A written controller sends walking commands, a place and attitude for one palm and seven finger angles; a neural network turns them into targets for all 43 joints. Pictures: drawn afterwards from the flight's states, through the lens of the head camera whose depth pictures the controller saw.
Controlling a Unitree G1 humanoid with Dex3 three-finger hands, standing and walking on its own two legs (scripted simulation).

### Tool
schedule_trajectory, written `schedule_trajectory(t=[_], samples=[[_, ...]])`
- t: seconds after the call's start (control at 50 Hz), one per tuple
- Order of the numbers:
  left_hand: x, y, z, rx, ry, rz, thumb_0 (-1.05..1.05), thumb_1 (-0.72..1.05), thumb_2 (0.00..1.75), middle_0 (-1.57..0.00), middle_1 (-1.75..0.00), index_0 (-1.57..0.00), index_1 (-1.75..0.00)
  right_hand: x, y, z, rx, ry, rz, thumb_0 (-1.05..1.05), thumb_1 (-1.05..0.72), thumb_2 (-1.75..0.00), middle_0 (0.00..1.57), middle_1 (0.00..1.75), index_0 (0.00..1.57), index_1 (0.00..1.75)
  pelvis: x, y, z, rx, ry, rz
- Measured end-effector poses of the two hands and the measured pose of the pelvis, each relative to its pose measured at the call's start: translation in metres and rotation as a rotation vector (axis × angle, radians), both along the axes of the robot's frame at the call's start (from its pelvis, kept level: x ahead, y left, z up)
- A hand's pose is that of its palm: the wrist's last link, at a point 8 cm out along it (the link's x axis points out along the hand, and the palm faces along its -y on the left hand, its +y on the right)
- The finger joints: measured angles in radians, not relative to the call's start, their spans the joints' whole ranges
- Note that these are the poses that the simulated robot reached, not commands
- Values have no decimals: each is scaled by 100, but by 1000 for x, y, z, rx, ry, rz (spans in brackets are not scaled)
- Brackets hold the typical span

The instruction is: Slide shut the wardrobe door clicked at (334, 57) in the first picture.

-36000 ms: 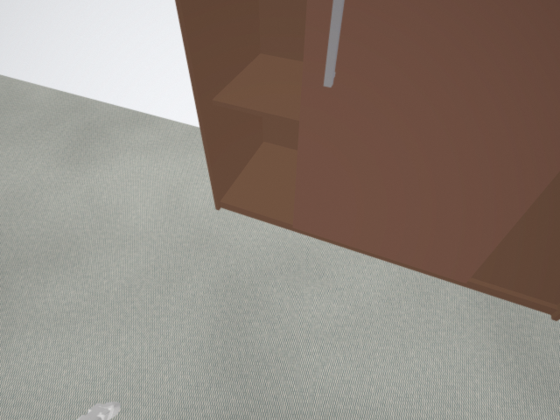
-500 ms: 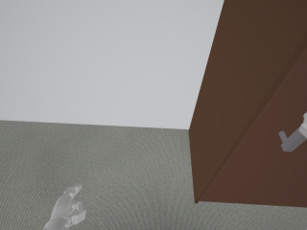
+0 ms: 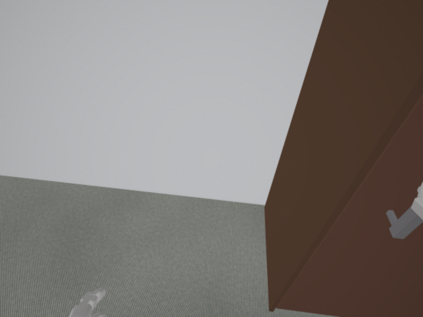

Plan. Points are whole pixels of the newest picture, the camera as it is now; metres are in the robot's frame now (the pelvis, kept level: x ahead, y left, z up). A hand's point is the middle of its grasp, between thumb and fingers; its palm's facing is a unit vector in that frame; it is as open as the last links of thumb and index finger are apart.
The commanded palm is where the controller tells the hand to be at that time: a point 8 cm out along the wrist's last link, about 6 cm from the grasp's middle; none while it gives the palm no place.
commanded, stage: stop walking and hold the door there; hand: right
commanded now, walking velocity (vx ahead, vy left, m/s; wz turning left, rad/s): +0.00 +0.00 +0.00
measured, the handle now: out of the picture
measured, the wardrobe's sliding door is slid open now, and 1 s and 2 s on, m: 0.00 0.00 0.00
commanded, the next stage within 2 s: loosen the grip on the handle in 1.88 s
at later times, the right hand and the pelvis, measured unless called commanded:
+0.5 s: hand out of the picture +0.29 -0.34 +0.13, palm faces +0.55 +0.79 -0.27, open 6.5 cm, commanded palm +0.24 -0.36 +0.13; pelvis -0.01 -0.03 -0.01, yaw -2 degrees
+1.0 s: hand out of the picture +0.29 -0.35 +0.13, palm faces +0.32 +0.93 -0.18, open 6.0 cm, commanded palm +0.25 -0.38 +0.13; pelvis -0.05 -0.13 -0.01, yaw -2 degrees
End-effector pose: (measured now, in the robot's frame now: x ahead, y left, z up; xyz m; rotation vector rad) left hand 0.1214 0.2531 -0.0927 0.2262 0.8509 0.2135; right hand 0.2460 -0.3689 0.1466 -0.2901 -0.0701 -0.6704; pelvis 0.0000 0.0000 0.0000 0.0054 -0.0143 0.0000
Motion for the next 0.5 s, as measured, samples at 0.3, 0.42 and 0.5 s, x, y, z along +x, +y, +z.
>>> schedule_trajectory(t=[0.3,0.42,0.5], samples=[[30,-19,11,-6,-75,-38,1,90,90,-20,-30,-20,-30,0,-2,-1,-8,-9,26,-8,-66,-79,44,139,23,134,3,-10,0,2,2,-2],[34,-24,7,-3,-60,-45,1,90,90,-20,-30,-20,-30,0,-4,-1,-32,-4,54,-10,-65,-79,44,140,23,135,-2,-19,-3,14,14,-17],[30,-30,2,9,-34,-49,1,90,90,-20,-30,-20,-30,1,-8,-2,-43,-12,95,-11,-65,-79,45,140,23,136,-9,-31,-6,18,17,-34]])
